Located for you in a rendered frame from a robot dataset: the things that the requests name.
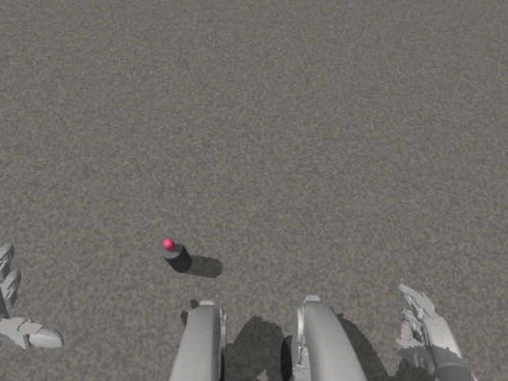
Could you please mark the left robot hand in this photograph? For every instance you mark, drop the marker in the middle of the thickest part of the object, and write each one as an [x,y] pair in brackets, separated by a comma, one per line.
[19,332]

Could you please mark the right robot arm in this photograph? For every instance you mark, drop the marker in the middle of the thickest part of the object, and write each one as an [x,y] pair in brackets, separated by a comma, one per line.
[453,373]

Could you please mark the bottle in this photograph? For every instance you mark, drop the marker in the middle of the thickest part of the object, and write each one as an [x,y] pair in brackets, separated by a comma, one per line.
[173,251]

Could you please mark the right robot hand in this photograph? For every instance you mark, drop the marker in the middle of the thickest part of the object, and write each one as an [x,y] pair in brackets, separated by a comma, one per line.
[438,346]

